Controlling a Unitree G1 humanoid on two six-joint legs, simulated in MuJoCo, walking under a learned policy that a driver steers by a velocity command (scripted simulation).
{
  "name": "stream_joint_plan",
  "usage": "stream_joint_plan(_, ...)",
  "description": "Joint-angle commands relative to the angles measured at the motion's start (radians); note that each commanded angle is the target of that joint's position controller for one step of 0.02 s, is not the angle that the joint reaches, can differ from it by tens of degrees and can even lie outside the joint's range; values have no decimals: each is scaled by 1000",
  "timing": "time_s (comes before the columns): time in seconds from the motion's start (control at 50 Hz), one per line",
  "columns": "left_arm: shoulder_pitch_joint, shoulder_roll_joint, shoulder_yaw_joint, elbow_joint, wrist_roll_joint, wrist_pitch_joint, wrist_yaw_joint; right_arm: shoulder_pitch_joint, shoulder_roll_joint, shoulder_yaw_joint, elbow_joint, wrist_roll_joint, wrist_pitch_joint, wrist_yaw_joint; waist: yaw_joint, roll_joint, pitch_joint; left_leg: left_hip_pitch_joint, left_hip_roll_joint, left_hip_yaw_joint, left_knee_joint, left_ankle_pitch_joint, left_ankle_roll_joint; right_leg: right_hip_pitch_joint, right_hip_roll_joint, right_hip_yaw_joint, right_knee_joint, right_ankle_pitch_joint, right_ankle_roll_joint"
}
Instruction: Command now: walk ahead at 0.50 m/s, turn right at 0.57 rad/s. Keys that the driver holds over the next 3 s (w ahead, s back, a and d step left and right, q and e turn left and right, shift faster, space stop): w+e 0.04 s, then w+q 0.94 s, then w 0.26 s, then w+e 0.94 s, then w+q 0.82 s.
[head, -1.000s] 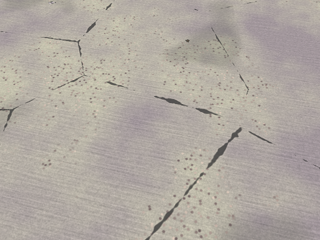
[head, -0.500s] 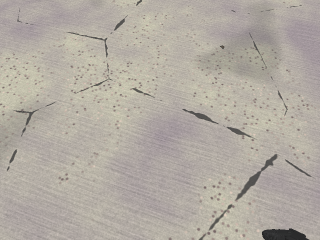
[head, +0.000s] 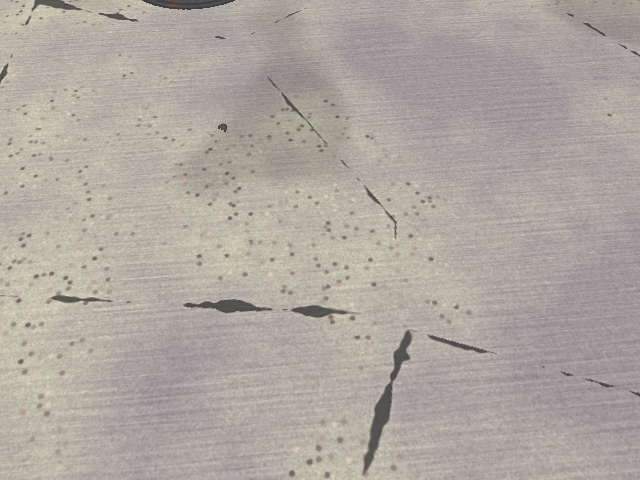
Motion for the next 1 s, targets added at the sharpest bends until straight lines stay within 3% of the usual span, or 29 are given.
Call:
stream_joint_plan(0.02, 214, 165, 53, 25, -17, 3, 31, -78, -129, -22, -128, 1, -42, 7, 75, -1, -92, -483, 43, -118, 111, 123, 14, 460, -337, 527, -376, 138, -172)
stream_joint_plan(0.04, 179, 140, 44, 22, -23, -6, 35, -62, -123, -22, -126, -19, -28, 5, 36, 1, -71, -413, 58, -125, 56, 126, 3, 371, -288, 457, -381, 256, -147)
stream_joint_plan(0.06, 154, 107, 31, 19, -22, -16, 35, -9, -109, -18, -99, -30, -7, 8, 6, -5, -91, -347, 66, -121, 19, 132, -4, 330, -265, 388, -393, 323, -132)
stream_joint_plan(0.1, 180, 90, 21, 40, -27, -44, 31, 16, -86, -14, -83, -30, 18, 16, -8, -19, -109, -309, 61, -95, -33, 166, -14, 302, -239, 317, -423, 406, -120)
stream_joint_plan(0.2, 286, 110, 19, 95, -24, -62, 28, -159, -88, -19, -117, -12, 32, 27, 52, -49, -26, -456, 70, -74, -206, 366, -7, 367, -222, 224, -498, 414, -36)
stream_joint_plan(0.28, 324, 96, 6, 123, -15, -72, 36, -245, -75, -14, -131, -1, 25, 36, 84, -59, 2, -488, 24, -84, -343, 468, 19, 450, -231, 147, -514, 448, 2)
stream_joint_plan(0.38, 368, 80, -11, 172, -3, -74, 61, -344, -61, -1, -166, -7, 16, 48, 102, -52, 44, -477, -39, -25, -508, 436, 63, 575, -276, 66, -495, 623, 15)
stream_joint_plan(0.44, 341, 119, -10, 182, 2, -75, 80, -273, -75, -7, -154, -9, 15, 37, 49, -88, -24, -310, -123, 52, -561, 301, 117, 627, -295, 14, -319, 1087, 44)
stream_joint_plan(0.46, 331, 138, -6, 183, 6, -69, 86, -181, -94, -15, -127, -10, 12, 32, 6, -105, -74, -224, -152, 59, -574, 254, 138, 635, -300, 3, -184, 1195, 51)
stream_joint_plan(0.48, 318, 155, -1, 179, 9, -62, 87, -39, -121, -28, -84, -13, 5, 26, -53, -110, -144, -76, -170, 41, -623, 251, 166, 597, -298, -7, 2, 1167, 55)
stream_joint_plan(0.5, 278, 163, -2, 156, 0, -63, 84, 119, -164, -48, -43, -28, -1, 18, -140, -76, -221, 167, -96, -75, -682, 265, 221, 418, -274, -35, 260, 929, 62)
stream_joint_plan(0.52, 324, 76, -21, 100, -25, -74, 65, 181, -296, -87, -42, -37, 7, 6, -105, 156, -326, 487, 200, -545, -687, 283, 385, 16, -98, -62, 692, 205, 114)
stream_joint_plan(0.54, 288, 115, -10, 83, -4, -83, 53, 120, -266, -82, -42, 8, 15, 16, -71, 115, -363, 533, 276, -862, -821, 348, 453, -187, -2, 111, 842, -284, 105)
stream_joint_plan(0.56, 218, 111, -14, 55, 0, -93, 44, 45, -243, -78, -48, 22, 20, 16, -42, 44, -210, 403, 244, -705, -853, 284, 416, -262, -86, 175, 804, -187, 95)
stream_joint_plan(0.58, 191, 114, -16, 44, -6, -102, 38, -10, -182, -64, -59, 17, 23, 17, -16, -22, -117, 261, 216, -604, -894, 310, 377, -243, -126, 156, 727, -119, 98)
stream_joint_plan(0.6, 186, 106, -15, 44, -2, -95, 37, -43, -145, -53, -63, 13, 21, 14, 21, -59, -50, 143, 167, -526, -919, 380, 335, -201, -155, 147, 648, -104, 107)
stream_joint_plan(0.62, 197, 96, -18, 38, 12, -75, 37, -60, -123, -45, -60, 16, 16, 10, 53, -51, -29, 59, 120, -462, -936, 447, 309, -149, -172, 143, 590, -102, 128)
stream_joint_plan(0.66, 214, 71, -26, 32, 25, -39, 32, -48, -144, -47, -57, 18, -2, 9, 70, -15, -46, -3, 69, -391, -948, 541, 297, -101, -179, 117, 512, -89, 160)
stream_joint_plan(0.7, 162, 65, -29, 3, 24, -26, 29, -23, -176, -56, -52, 20, -10, 9, 65, 4, -41, -26, 35, -357, -962, 576, 286, -119, -183, 92, 417, -28, 186)
stream_joint_plan(0.8, -46, 64, -35, -74, 13, -25, 22, 80, -180, -61, -40, 22, 0, 5, -20, 45, -38, 74, -4, -364, -931, 634, 211, -191, -164, 76, 155, 175, 210)
stream_joint_plan(0.9, -178, 74, -45, -133, 2, -39, 18, 142, -190, -65, -42, 4, 9, -8, -68, 59, -43, 215, 28, -437, -851, 729, 206, -199, -116, 86, -5, 177, 187)
stream_joint_plan(0.94, -140, 98, -40, -133, -1, -49, 20, 104, -206, -70, -59, -1, 7, -17, -32, 67, -50, 214, 47, -472, -809, 752, 184, -95, -102, 110, -85, 136, 163)
stream_joint_plan(0.96, -69, 118, -34, -114, -4, -54, 25, 61, -218, -72, -73, -2, 4, -18, 8, 73, -68, 178, 41, -473, -764, 811, 163, 23, -82, 110, -122, 94, 146)
stream_joint_plan(0.98, 41, 145, -22, -80, -4, -61, 34, 36, -227, -74, -81, -1, -1, -13, 55, 62, -120, 149, 16, -468, -662, 886, 143, 177, -57, 100, -150, 66, 126)
stream_joint_plan(1.0, 182, 177, -8, -46, 5, -74, 46, 23, -216, -69, -81, 9, -11, -2, 129, 8, -201, 87, -40, -410, -476, 846, 120, 378, -107, 128, -200, 91, 91)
